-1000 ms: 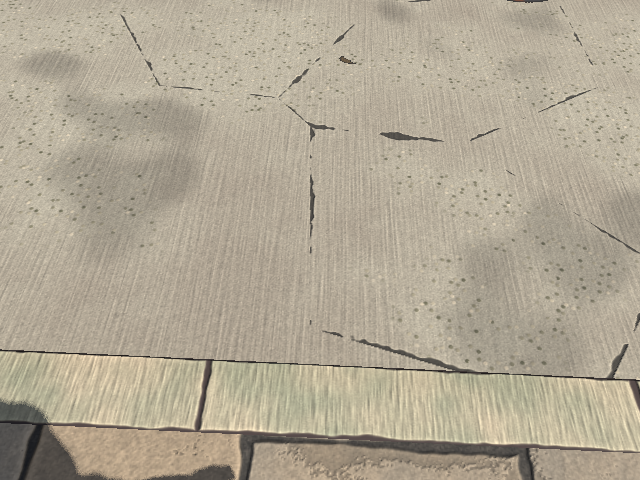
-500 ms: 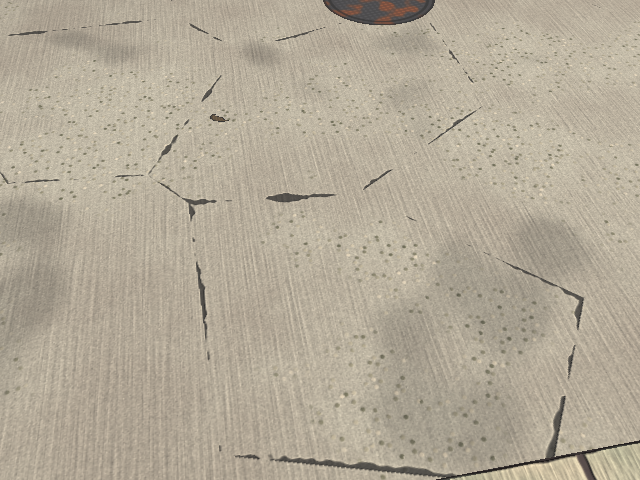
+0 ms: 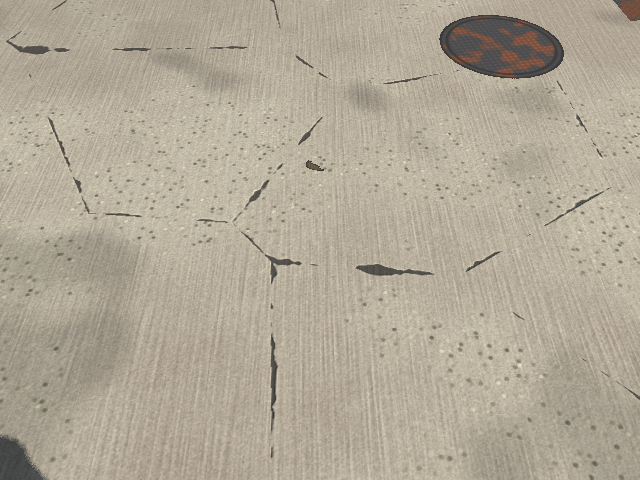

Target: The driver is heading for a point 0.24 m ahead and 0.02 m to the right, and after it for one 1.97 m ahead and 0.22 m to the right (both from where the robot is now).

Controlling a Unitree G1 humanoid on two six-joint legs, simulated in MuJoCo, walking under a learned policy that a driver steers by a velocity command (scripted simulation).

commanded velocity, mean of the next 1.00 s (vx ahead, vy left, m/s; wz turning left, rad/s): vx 0.12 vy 0.00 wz -0.18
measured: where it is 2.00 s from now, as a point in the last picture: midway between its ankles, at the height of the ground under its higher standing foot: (344, 442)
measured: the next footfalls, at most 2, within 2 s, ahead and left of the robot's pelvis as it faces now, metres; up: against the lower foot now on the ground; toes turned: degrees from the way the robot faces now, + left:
right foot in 0.42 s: +0.41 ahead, -0.14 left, -0.16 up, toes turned +2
left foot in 0.90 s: +0.41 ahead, +0.10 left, -0.16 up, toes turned -19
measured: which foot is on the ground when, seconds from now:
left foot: down 0.00-0.44, up 0.46-0.88, down 0.90-1.00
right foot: up 0.00-0.40, down 0.42-0.90, up 0.92-1.00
